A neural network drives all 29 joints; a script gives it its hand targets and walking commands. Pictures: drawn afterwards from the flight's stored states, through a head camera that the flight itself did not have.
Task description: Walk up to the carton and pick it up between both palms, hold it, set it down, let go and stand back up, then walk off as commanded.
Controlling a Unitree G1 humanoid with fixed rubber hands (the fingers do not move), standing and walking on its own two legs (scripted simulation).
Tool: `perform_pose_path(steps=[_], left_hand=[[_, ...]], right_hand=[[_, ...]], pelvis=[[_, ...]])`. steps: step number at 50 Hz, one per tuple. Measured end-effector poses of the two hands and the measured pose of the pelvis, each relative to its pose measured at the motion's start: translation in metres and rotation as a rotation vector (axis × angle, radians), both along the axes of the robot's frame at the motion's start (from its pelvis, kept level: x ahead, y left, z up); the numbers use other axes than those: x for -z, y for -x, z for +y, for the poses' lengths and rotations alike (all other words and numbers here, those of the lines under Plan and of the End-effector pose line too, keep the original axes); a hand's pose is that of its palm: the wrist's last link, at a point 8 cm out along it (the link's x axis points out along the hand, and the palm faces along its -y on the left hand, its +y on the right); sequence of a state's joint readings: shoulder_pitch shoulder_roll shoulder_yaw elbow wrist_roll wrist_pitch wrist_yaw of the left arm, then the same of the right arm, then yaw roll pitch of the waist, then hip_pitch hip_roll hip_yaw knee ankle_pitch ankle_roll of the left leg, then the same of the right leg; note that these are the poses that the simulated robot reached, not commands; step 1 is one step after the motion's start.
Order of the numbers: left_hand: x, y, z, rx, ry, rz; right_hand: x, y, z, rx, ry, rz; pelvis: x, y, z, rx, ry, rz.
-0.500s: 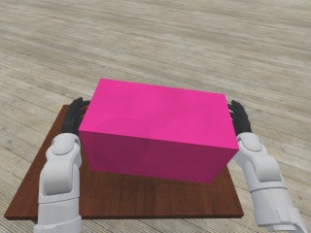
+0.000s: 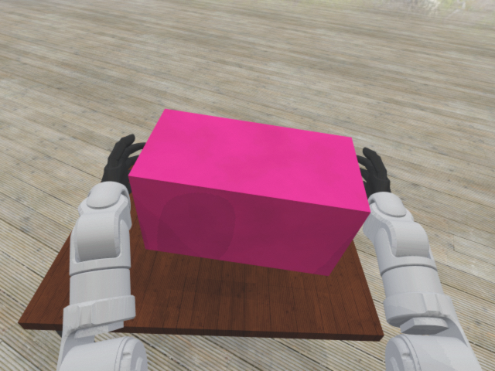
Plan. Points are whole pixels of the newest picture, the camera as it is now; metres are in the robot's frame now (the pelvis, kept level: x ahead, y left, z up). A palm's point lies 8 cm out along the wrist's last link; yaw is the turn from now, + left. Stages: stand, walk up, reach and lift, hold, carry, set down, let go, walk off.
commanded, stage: hold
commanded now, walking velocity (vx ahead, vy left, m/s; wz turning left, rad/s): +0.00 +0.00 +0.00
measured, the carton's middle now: (247, 193) +0.38 +0.01 +0.13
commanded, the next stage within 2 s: none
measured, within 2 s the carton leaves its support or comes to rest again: neither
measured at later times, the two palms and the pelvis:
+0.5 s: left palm (122, 192) +0.35 +0.20 +0.16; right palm (374, 200) +0.36 -0.20 +0.14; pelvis +0.01 +0.00 +0.00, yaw +0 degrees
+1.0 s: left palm (118, 188) +0.35 +0.20 +0.17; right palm (376, 197) +0.36 -0.20 +0.16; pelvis +0.02 +0.00 +0.00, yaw +0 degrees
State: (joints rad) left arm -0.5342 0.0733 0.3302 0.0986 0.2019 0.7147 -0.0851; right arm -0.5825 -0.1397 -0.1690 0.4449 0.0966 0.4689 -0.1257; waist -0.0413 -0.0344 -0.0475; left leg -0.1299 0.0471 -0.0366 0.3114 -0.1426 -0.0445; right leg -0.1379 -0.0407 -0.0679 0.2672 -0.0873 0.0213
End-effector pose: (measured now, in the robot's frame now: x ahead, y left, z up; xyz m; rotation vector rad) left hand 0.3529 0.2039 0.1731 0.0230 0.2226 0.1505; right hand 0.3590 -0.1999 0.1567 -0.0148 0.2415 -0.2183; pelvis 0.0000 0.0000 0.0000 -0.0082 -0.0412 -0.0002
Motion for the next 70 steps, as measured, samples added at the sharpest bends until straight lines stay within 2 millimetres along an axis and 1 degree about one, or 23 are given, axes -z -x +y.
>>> perform_pose_path(steps=[5,11,19,26,34,38,41,46,53,63,70], left_hand=[[-0.003,-0.006,-0.003,0.010,-0.006,-0.010],[-0.005,-0.002,-0.005,0.020,-0.014,-0.040],[0.007,0.004,-0.003,0.008,-0.003,-0.002],[0.016,-0.001,-0.003,-0.002,-0.010,0.014],[0.008,-0.005,-0.003,0.008,-0.029,-0.024],[0.001,0.000,-0.003,0.009,-0.043,-0.044],[0.001,0.002,-0.001,0.009,-0.040,-0.036],[0.002,0.003,-0.001,0.005,-0.031,-0.015],[0.004,0.003,-0.001,0.005,-0.021,-0.013],[-0.001,-0.001,-0.006,0.015,-0.012,-0.016],[-0.003,-0.003,-0.008,0.017,-0.013,-0.013]], right_hand=[[-0.001,-0.002,-0.003,0.008,0.000,-0.011],[-0.005,0.004,-0.006,0.009,0.004,-0.041],[0.005,0.006,-0.004,-0.009,0.006,-0.007],[0.013,-0.003,-0.003,-0.008,0.012,0.010],[0.006,-0.004,-0.003,-0.003,0.009,-0.027],[-0.001,0.000,-0.003,-0.009,0.016,-0.044],[-0.002,0.001,-0.002,-0.014,0.007,-0.038],[0.002,0.002,-0.001,-0.012,-0.002,-0.018],[0.001,0.003,-0.002,-0.007,0.010,-0.015],[-0.003,0.005,-0.006,0.003,-0.002,-0.020],[-0.005,0.003,-0.008,0.004,0.001,-0.019]], pelvis=[[0.000,-0.001,0.002,0.000,0.001,0.004],[0.000,-0.009,0.003,0.003,0.006,-0.023],[0.000,-0.014,0.002,0.007,0.005,-0.043],[0.000,-0.013,0.000,-0.006,0.005,-0.014],[-0.001,-0.021,0.002,-0.009,0.009,-0.002],[-0.001,-0.026,0.003,-0.002,0.010,-0.012],[-0.001,-0.028,0.004,0.001,0.009,-0.027],[-0.001,-0.026,0.005,0.001,0.009,-0.036],[0.000,-0.019,0.004,0.004,0.007,-0.026],[0.000,-0.011,0.003,0.006,0.005,-0.018],[0.000,-0.010,0.002,0.011,0.004,-0.018]])
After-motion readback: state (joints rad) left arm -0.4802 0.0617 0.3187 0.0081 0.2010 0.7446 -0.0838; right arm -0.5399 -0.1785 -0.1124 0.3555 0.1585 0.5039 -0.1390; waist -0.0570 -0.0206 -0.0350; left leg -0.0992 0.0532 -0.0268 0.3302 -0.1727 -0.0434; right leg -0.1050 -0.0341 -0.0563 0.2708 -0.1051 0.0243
